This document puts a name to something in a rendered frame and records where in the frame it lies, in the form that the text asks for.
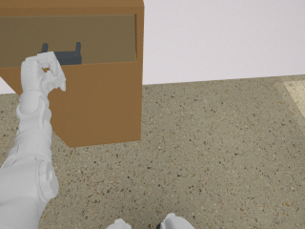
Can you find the robot left upper arm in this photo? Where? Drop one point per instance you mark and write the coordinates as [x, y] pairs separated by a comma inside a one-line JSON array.
[[25, 190]]

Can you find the robot left hand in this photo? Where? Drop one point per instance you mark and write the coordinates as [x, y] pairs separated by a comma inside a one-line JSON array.
[[33, 77]]

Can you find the robot left forearm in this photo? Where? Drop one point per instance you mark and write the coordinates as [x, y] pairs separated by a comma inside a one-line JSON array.
[[33, 137]]

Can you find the handle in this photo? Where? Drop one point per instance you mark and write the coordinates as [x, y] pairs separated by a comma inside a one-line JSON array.
[[66, 58]]

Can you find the cabinet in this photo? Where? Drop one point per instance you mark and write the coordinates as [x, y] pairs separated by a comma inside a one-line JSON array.
[[102, 103]]

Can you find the drawer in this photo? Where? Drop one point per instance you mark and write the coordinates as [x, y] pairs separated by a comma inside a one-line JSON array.
[[104, 38]]

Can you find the right robot thigh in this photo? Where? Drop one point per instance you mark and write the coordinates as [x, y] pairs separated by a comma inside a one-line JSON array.
[[175, 223]]

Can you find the right robot shin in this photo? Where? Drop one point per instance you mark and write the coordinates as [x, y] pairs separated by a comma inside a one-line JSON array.
[[170, 215]]

